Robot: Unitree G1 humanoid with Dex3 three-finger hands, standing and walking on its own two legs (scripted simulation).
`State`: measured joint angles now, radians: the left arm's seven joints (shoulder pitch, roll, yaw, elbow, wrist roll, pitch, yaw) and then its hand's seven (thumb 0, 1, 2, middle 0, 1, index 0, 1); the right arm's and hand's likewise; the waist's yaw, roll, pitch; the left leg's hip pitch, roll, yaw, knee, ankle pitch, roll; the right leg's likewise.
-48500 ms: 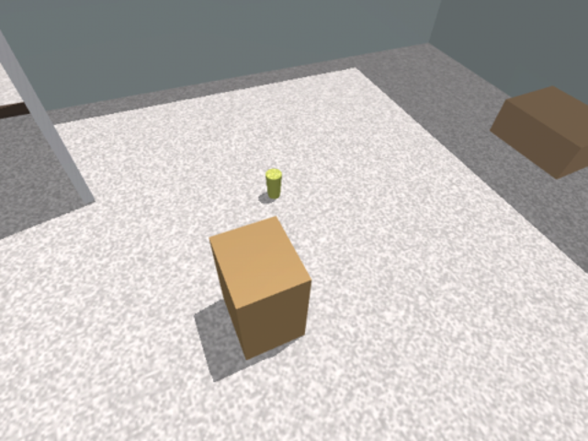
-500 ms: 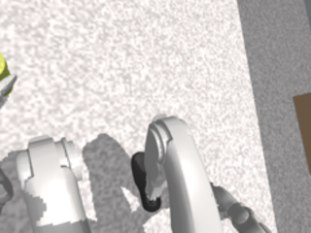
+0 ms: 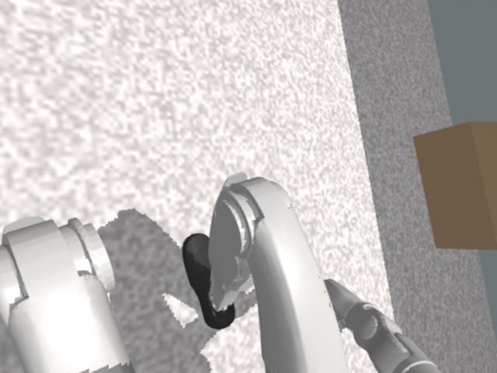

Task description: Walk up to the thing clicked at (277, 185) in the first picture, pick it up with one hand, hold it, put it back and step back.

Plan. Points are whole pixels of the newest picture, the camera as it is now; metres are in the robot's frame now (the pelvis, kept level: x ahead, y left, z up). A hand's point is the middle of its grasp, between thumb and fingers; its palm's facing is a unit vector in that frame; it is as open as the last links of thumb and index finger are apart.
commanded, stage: lower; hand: left
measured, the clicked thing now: out of the picture +0.47 +0.28 -0.20
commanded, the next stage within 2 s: loosen in 0.48 s
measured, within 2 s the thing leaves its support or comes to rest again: rests again in 0.82 s
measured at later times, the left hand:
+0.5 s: hand out of the picture +0.47 +0.28 -0.19, palm faces +0.35 -0.94 -0.03, open 10.0 cm
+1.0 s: hand out of the picture +0.47 +0.28 -0.18, palm faces +0.36 -0.93 +0.00, open 12.7 cm
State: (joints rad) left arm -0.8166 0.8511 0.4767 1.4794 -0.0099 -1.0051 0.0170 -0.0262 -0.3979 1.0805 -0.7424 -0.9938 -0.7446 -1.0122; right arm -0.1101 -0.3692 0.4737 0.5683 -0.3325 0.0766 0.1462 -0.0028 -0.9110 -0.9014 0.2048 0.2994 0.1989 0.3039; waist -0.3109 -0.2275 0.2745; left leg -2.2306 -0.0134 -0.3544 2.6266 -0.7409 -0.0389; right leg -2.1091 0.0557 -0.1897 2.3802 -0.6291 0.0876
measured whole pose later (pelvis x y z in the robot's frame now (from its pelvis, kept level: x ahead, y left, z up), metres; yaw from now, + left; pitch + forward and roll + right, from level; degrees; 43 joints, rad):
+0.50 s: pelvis +0.00 +0.01 +0.00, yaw -2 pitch +16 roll -19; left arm -0.83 0.94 0.46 1.56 0.00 -1.07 0.05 -0.03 -0.39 1.07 -0.73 -1.00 -0.73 -1.02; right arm -0.16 -0.37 0.56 0.54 -0.37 0.08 0.14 0.00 -0.90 -0.90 0.21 0.30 0.20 0.30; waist -0.32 -0.27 0.31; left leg -2.22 -0.01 -0.40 2.64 -0.75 -0.04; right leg -2.08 0.07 -0.23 2.35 -0.62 0.09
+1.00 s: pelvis -0.01 +0.01 +0.00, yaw -3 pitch +16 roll -20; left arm -0.83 0.95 0.46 1.58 -0.02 -1.10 0.05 -0.01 -0.35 0.44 -0.60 -0.56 -0.61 -0.55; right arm -0.18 -0.37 0.57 0.54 -0.38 0.08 0.13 0.00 -0.92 -0.90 0.21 0.30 0.20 0.30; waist -0.32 -0.28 0.31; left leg -2.21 -0.01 -0.41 2.64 -0.75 -0.02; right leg -2.06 0.07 -0.24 2.34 -0.61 0.09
